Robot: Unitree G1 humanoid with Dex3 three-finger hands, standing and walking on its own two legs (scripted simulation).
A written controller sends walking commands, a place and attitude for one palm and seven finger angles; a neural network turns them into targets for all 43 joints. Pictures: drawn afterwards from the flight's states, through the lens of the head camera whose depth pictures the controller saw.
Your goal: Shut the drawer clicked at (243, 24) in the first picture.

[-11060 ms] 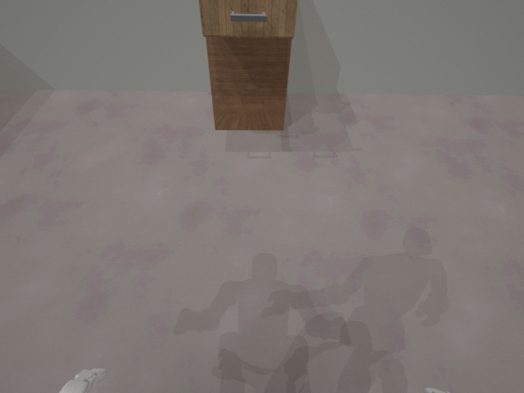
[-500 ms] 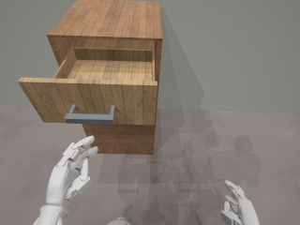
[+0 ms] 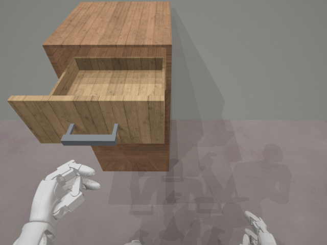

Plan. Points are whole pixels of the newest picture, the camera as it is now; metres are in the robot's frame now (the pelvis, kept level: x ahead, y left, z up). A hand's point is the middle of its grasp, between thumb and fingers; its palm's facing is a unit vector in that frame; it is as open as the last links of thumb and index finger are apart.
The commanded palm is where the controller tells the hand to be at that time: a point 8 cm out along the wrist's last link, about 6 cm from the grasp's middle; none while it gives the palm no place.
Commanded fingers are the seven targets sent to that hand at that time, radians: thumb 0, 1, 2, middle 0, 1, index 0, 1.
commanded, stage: raise the hand and make a fist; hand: left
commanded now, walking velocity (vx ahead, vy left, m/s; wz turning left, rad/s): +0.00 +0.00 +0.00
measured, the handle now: (91, 133) +0.39 +0.21 +0.06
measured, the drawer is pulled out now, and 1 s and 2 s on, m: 0.28 0.28 0.28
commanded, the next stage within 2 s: bring the fist close to the handle in 1.08 s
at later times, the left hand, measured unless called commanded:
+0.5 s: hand (67, 194) +0.19 +0.18 +0.14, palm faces +0.00 -1.00 -0.05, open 3.2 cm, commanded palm +0.16 +0.23 +0.14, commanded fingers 0.00 0.90 0.90 -1.40 -1.60 -1.40 -1.60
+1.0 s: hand (74, 187) +0.20 +0.17 +0.15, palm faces +0.03 -0.99 -0.10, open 3.3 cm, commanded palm +0.16 +0.22 +0.16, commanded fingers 0.00 0.90 0.90 -1.40 -1.60 -1.40 -1.60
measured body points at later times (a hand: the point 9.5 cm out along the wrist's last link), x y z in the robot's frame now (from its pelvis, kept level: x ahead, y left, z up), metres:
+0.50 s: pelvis +0.02 +0.02 +0.01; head +0.01 +0.01 +0.46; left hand +0.19 +0.23 +0.14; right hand +0.24 -0.17 -0.03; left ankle +0.06 +0.12 -0.69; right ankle -0.01 -0.10 -0.69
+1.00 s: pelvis +0.01 +0.00 +0.02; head -0.01 -0.02 +0.47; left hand +0.19 +0.22 +0.15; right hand +0.19 -0.22 -0.04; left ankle +0.06 +0.12 -0.69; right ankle -0.01 -0.10 -0.69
